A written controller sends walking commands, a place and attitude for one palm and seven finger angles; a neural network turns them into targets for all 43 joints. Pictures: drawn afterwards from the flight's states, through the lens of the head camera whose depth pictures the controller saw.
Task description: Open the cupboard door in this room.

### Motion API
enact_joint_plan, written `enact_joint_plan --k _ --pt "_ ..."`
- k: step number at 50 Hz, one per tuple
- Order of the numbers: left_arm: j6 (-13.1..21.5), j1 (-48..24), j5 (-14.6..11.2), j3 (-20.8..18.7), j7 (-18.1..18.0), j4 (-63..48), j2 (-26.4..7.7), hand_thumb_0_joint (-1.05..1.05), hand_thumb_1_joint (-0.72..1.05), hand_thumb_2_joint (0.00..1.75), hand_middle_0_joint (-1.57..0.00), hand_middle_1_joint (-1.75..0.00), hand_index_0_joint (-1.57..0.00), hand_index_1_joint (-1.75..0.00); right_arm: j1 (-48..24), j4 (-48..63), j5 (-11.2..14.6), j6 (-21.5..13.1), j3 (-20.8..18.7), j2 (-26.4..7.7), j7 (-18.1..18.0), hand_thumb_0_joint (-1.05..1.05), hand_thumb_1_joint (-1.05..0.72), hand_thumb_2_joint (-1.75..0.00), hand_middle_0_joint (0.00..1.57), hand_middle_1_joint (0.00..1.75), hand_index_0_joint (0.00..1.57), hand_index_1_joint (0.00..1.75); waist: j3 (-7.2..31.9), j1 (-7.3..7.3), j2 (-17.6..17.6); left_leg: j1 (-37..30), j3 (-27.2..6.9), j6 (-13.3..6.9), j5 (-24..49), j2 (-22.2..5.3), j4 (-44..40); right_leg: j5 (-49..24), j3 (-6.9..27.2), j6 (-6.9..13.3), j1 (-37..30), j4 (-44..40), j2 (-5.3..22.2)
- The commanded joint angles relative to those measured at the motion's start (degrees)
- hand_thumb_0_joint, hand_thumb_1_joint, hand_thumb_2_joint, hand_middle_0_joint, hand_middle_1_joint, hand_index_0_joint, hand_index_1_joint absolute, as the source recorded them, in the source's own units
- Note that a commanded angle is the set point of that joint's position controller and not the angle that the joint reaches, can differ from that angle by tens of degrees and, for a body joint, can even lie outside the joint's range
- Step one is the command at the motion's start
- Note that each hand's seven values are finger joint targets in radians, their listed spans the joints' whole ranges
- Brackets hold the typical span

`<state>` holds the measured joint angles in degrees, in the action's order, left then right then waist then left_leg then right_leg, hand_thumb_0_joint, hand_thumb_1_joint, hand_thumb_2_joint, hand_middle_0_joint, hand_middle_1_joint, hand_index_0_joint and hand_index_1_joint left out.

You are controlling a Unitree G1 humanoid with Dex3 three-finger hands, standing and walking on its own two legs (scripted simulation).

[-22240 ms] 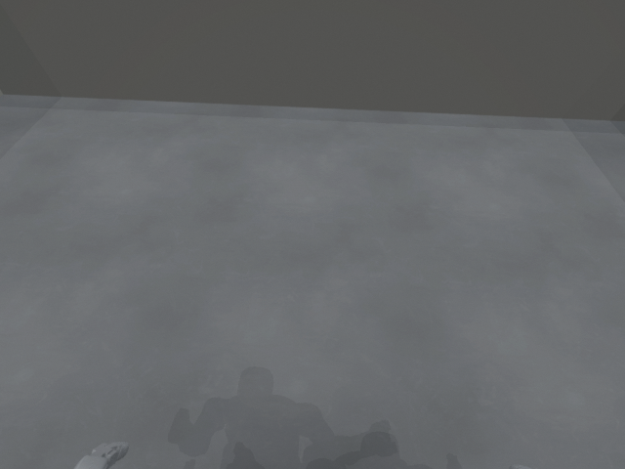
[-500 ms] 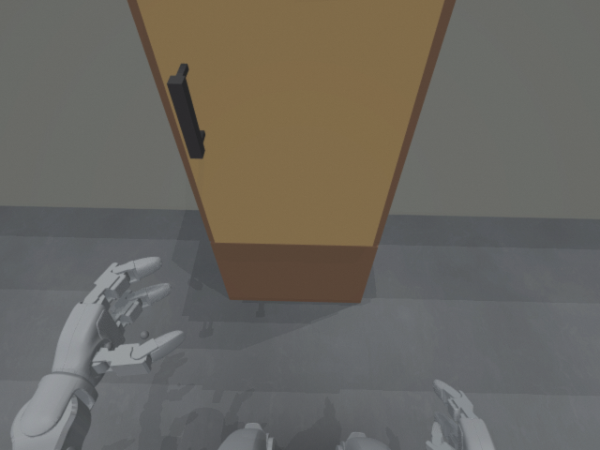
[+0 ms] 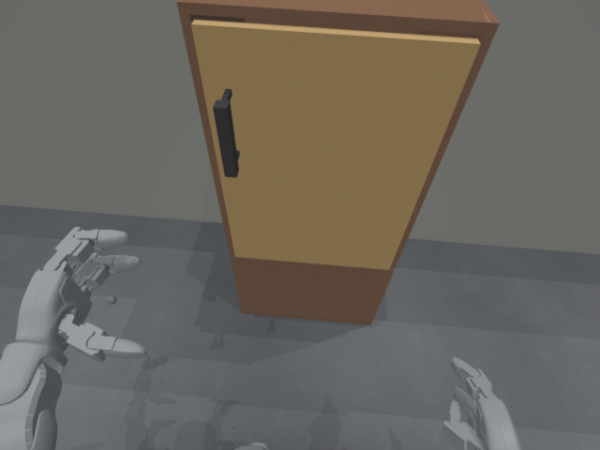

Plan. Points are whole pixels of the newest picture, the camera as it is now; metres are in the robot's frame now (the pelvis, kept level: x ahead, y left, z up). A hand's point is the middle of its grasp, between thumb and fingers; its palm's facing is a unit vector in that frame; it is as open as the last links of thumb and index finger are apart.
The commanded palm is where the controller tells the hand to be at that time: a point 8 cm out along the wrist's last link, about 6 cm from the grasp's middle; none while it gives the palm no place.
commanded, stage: raise the hand with hooked fingers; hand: left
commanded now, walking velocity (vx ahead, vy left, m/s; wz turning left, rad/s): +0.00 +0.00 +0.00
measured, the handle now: (229, 134) +0.59 +0.17 +0.08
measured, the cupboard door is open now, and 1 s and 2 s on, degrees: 0 0 0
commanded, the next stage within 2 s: move the hooked fingers beside the handle in 0.80 s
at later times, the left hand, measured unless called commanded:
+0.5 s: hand (100, 268) +0.30 +0.27 +0.10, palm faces -0.01 -1.00 -0.01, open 13.9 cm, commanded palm +0.27 +0.32 +0.10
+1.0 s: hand (110, 267) +0.30 +0.26 +0.10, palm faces +0.01 -1.00 -0.02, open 13.9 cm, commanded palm +0.28 +0.30 +0.10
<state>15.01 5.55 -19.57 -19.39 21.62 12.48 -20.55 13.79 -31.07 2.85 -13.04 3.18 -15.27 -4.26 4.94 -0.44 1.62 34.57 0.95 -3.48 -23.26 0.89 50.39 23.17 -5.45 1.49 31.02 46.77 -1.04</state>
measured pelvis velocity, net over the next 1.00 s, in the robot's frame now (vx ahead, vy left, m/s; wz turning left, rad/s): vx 0.00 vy -0.01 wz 0.00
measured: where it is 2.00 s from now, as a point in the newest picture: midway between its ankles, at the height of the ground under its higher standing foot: outside the picture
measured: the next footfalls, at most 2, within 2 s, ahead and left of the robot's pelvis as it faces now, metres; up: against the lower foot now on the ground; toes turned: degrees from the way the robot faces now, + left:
none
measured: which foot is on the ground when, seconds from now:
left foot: down 0.00-1.00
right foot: down 0.00-1.00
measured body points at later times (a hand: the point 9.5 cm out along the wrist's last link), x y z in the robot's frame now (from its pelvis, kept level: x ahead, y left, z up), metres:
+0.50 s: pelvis +0.00 +0.00 +0.01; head +0.03 +0.01 +0.46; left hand +0.29 +0.32 +0.10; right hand +0.15 -0.25 -0.06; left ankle +0.02 +0.08 -0.70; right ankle +0.01 -0.11 -0.70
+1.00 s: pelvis +0.00 -0.01 +0.01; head +0.03 -0.01 +0.46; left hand +0.29 +0.31 +0.10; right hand +0.16 -0.25 -0.07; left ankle +0.02 +0.08 -0.70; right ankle +0.01 -0.11 -0.70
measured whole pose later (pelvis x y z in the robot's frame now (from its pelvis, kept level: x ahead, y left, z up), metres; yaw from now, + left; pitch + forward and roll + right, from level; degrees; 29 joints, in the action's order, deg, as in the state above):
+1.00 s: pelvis +0.00 -0.01 +0.01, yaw +0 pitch +6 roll -2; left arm 10.9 -6.0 -19.7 -23.4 28.4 24.9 -23.9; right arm 15.7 -32.3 3.0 -11.6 3.7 -16.3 -4.9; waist 3.2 -0.6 2.0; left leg 30.4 1.1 -2.7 -20.7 0.6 44.9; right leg 20.9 -5.0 2.2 27.4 42.1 -1.6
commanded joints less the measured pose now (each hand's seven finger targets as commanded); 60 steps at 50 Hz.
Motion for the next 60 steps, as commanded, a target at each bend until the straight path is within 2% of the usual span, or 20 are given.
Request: enact_joint_plan --k 1,3,7,9,12,15,18,21,23,25,30,33,37,42,45,48,50,52,56,60 --pt "-0.8 -11.8 -0.6 -4.0 2.9 -8.0 -12.4 0.0 -0.5 0.3 -0.3 -1.2 -0.3 -1.2 -0.6 7.3 0.4 -1.9 -3.8 -8.8 -1.3 0.0 -0.9 -0.9 0.2 0.3 0.2 0.3 10.3 0.68 1.9 -11.1 -5.2 2.6 13.2 -1.7 -11.2 -10.8 1.8 0.4 -3.2 -7.3 -0.8" --pt "-0.5 -15.5 -1.1 -6.2 3.4 -9.7 -15.3 0.0 -0.5 0.3 -0.3 -1.2 -0.3 -1.2 -0.9 7.4 0.2 -1.9 -3.5 -8.9 -1.5 0.0 -0.9 -0.9 0.2 0.3 0.2 0.3 11.4 -0.05 3.8 -12.8 -5.2 2.9 15.5 -1.6 -11.2 -12.3 2.0 0.9 -4.5 -7.3 -1.1" --pt "1.4 -19.0 -2.0 -9.3 3.2 -7.7 -17.2 0.0 -0.5 0.3 -0.3 -1.2 -0.3 -1.2 -1.2 6.6 -0.1 -1.9 -3.1 -8.4 -1.8 0.0 -0.9 -0.9 0.2 0.3 0.2 0.3 11.3 -0.05 2.6 -14.1 -5.6 3.1 14.1 -1.7 -12.6 -10.6 1.9 0.7 -4.4 -8.4 -1.1" --pt "1.4 -21.1 -2.1 -9.7 3.9 -5.5 -17.9 0.0 -0.5 0.3 -0.3 -1.2 -0.3 -1.2 -1.2 6.2 0.0 -1.7 -3.0 -8.6 -1.8 0.0 -0.9 -0.9 0.2 0.3 0.2 0.3 10.2 0.18 3.0 -14.0 -5.5 3.1 14.1 -1.6 -12.9 -10.7 2.0 0.9 -4.8 -8.8 -1.2" --pt "0.0 -22.4 -1.3 -8.1 5.5 -1.5 -17.4 0.0 -0.5 0.3 -0.3 -1.2 -0.3 -1.2 -1.0 5.6 0.3 -1.6 -2.9 -8.8 -2.0 0.0 -0.9 -0.9 0.2 0.3 0.2 0.3 9.2 0.38 6.0 -14.6 -5.6 3.1 13.0 -1.7 -13.8 -9.7 2.0 1.0 -3.9 -9.6 -0.8" --pt "-2.3 -24.0 -1.1 -8.3 7.5 0.7 -19.2 0.0 -0.5 0.3 -0.3 -1.2 -0.3 -1.2 -0.6 6.0 0.5 -1.5 -3.1 -9.3 -2.1 0.0 -0.9 -0.9 0.2 0.3 0.2 0.3 10.3 0.25 4.8 -15.2 -5.7 2.8 13.5 -1.6 -14.3 -10.3 2.2 1.0 -5.2 -10.4 -0.8" --pt "-3.1 -21.3 -2.2 -7.8 8.7 2.3 -17.6 0.0 -0.5 0.3 -0.3 -1.2 -0.3 -1.2 -0.4 6.7 0.5 -1.6 -3.2 -9.5 -1.9 0.0 -0.9 -0.9 0.2 0.3 0.2 0.3 9.8 -0.27 0.7 -14.0 -5.5 2.4 13.8 -1.4 -14.1 -11.0 2.3 1.0 -6.4 -10.8 -1.0" --pt "-2.1 -21.0 -2.6 -9.2 8.2 1.0 -18.4 0.0 -0.5 0.3 -0.3 -1.2 -0.3 -1.2 -0.2 6.8 0.3 -1.6 -3.6 -9.6 -1.4 0.0 -0.9 -0.9 0.2 0.3 0.2 0.3 10.7 -0.55 1.4 -14.2 -4.8 2.4 14.9 -1.2 -13.8 -12.3 2.4 0.8 -6.2 -10.6 -0.9" --pt "-1.0 -22.6 -2.4 -10.3 7.3 -1.0 -20.0 0.0 -0.5 0.3 -0.3 -1.2 -0.3 -1.2 -0.1 6.9 0.0 -1.7 -3.5 -9.6 -1.0 0.0 -0.9 -0.9 0.2 0.3 0.2 0.3 10.2 -0.88 2.6 -14.1 -5.0 2.7 15.1 -1.2 -13.8 -12.0 2.6 1.2 -6.5 -10.2 -1.2" --pt "0.0 -22.7 -2.1 -11.3 6.3 -2.2 -20.6 0.0 -0.5 0.3 -0.3 -1.2 -0.3 -1.2 0.1 6.9 -0.1 -1.7 -3.6 -9.3 -0.8 0.0 -0.9 -0.9 0.2 0.3 0.2 0.3 11.9 -0.9 4.7 -15.3 -4.6 2.6 16.1 -1.2 -13.8 -12.8 2.7 1.1 -6.7 -10.1 -1.0" --pt "0.7 -22.5 -1.2 -10.4 5.5 -2.6 -19.9 0.0 -0.5 0.3 -0.3 -1.2 -0.3 -1.2 0.4 6.7 -0.1 -1.4 -3.6 -9.2 -0.7 0.0 -0.9 -0.9 0.2 0.3 0.2 0.3 10.8 -0.2 6.2 -15.0 -4.3 2.4 15.3 -1.3 -13.7 -12.6 3.0 1.0 -6.2 -10.2 -1.0" --pt "0.1 -23.2 -1.6 -9.6 6.2 -2.3 -19.3 0.0 -0.5 0.3 -0.3 -1.2 -0.3 -1.2 0.3 6.8 0.0 -1.3 -3.6 -9.4 -1.0 0.0 -0.9 -0.9 0.2 0.3 0.2 0.3 10.5 0.11 3.9 -14.4 -4.4 2.2 14.6 -1.3 -13.5 -12.4 3.1 1.0 -6.7 -10.4 -1.1" --pt "-0.3 -23.0 -2.1 -9.2 6.9 -1.8 -18.6 0.0 -0.5 0.3 -0.3 -1.2 -0.3 -1.2 -0.1 6.6 0.3 -1.4 -3.5 -9.1 -1.4 0.0 -0.9 -0.9 0.2 0.3 0.2 0.3 10.9 0.26 4.2 -14.5 -4.1 2.1 13.8 -1.2 -13.5 -12.2 3.3 0.7 -6.5 -10.9 -0.8" --pt "-0.9 -22.6 -2.1 -9.4 7.0 0.3 -18.7 0.0 -0.5 0.3 -0.3 -1.2 -0.3 -1.2 -0.1 6.7 0.3 -1.2 -3.4 -9.2 -1.4 0.0 -0.9 -0.9 0.2 0.3 0.2 0.3 10.0 0.24 1.7 -13.0 -3.9 1.9 13.1 -1.0 -13.2 -12.1 3.5 0.4 -6.3 -10.9 -0.8" --pt "-0.7 -23.0 -2.2 -9.7 7.1 -0.5 -19.0 0.0 -0.5 0.3 -0.3 -1.2 -0.3 -1.2 -0.3 6.9 0.3 -1.2 -3.4 -9.0 -1.3 0.0 -0.9 -0.9 0.2 0.3 0.2 0.3 11.1 -0.05 3.0 -13.3 -3.5 1.9 14.5 -0.9 -12.7 -13.7 3.9 0.5 -7.4 -10.6 -0.6" --pt "-0.2 -29.5 -1.6 -6.5 6.6 -0.7 -17.2 0.0 -0.5 0.3 -0.3 -1.2 -0.3 -1.2 0.0 6.3 0.2 -1.2 -3.2 -9.1 -1.5 0.0 -0.9 -0.9 0.2 0.3 0.2 0.3 10.1 1.55 3.2 -13.7 -3.9 1.9 13.4 -1.1 -12.3 -12.4 3.7 0.5 -5.1 -10.4 -0.9" --pt "0.0 -31.0 -1.0 -8.7 6.0 2.4 -19.6 0.0 -0.5 0.3 -0.3 -1.2 -0.3 -1.2 0.5 5.4 0.2 -1.0 -3.4 -9.3 -1.8 0.0 -0.9 -0.9 0.2 0.3 0.2 0.3 10.0 1.51 2.2 -12.6 -4.0 1.8 12.0 -1.1 -12.3 -10.9 4.1 0.4 -4.9 -10.7 -0.7" --pt "0.4 -35.0 -0.3 -6.7 5.6 3.7 -18.5 0.0 -0.5 0.3 -0.3 -1.2 -0.3 -1.2 0.5 4.8 0.4 -0.8 -3.2 -9.2 -2.0 0.0 -0.9 -0.9 0.2 0.3 0.2 0.3 9.5 2.33 2.6 -12.1 -3.9 1.7 10.3 -1.0 -12.2 -9.5 4.4 0.2 -4.0 -11.0 -0.4" --pt "0.1 -40.4 1.0 -7.2 5.3 9.1 -21.0 0.0 -0.5 0.3 -0.3 -1.2 -0.3 -1.2 1.1 4.1 0.4 0.1 -3.0 -9.5 -2.1 0.0 -0.9 -0.9 0.2 0.3 0.2 0.3 10.5 2.59 2.4 -10.4 -3.6 1.5 9.5 -0.9 -11.6 -8.7 5.4 0.2 -4.7 -11.0 0.0" --pt "0.7 -42.3 1.6 -8.3 5.1 12.4 -22.7 0.0 -0.5 0.3 -0.3 -1.2 -0.3 -1.2 2.2 4.1 0.3 1.0 -3.2 -9.4 -1.7 0.0 -0.9 -0.9 0.2 0.3 0.2 0.3 14.8 1.6 3.6 -10.8 -3.1 1.6 12.7 -0.8 -10.7 -12.5 5.8 0.2 -7.0 -9.8 0.0"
